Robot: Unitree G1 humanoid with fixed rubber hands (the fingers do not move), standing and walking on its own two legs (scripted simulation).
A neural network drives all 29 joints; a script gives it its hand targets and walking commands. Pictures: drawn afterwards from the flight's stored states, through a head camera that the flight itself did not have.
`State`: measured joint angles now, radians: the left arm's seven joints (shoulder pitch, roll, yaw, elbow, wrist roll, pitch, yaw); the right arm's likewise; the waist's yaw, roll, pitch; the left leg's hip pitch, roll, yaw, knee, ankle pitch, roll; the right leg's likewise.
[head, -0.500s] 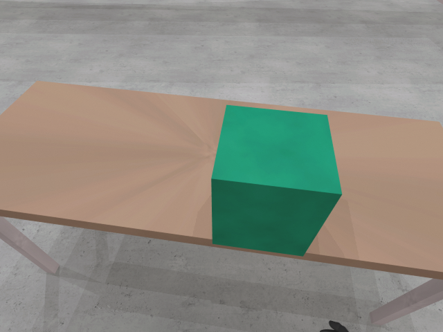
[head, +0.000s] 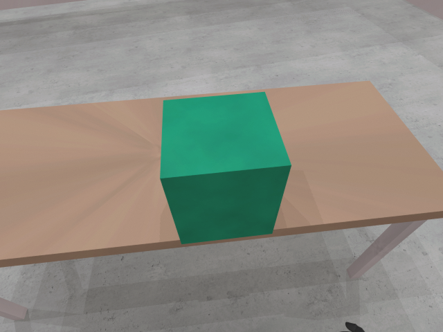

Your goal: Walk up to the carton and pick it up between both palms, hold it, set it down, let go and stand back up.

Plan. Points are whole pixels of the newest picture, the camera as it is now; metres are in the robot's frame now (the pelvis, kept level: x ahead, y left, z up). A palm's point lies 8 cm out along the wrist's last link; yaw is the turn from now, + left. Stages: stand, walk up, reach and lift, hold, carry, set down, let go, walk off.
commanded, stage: walk up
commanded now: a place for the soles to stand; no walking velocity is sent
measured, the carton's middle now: (221, 171) +0.43 +0.00 +0.01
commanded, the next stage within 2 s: reach and lift in 0.90 s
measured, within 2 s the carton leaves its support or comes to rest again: neither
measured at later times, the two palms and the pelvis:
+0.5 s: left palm out of the picture +0.12 +0.23 -0.11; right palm out of the picture +0.02 -0.24 -0.12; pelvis +0.01 +0.01 +0.01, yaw -10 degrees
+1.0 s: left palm out of the picture +0.15 +0.23 -0.12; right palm out of the picture +0.03 -0.26 -0.14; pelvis -0.01 +0.01 -0.01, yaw -7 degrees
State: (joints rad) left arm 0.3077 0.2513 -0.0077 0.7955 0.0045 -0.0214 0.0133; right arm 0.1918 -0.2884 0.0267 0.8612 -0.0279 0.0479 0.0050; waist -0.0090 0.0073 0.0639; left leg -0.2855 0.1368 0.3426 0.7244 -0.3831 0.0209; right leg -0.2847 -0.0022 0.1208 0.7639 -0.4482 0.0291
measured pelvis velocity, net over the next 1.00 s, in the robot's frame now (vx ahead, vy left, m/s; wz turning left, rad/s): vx -0.01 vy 0.01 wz -0.12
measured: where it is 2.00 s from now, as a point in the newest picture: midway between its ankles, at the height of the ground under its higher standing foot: outside the picture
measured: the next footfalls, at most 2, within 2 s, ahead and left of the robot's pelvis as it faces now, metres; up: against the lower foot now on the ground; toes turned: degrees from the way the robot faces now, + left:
none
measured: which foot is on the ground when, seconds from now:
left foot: down 0.00-1.00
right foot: down 0.00-1.00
